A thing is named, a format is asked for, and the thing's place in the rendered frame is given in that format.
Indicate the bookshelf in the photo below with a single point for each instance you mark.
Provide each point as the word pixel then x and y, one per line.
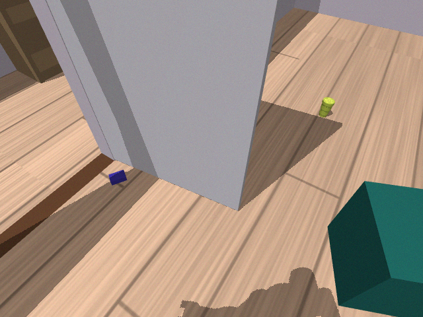
pixel 23 39

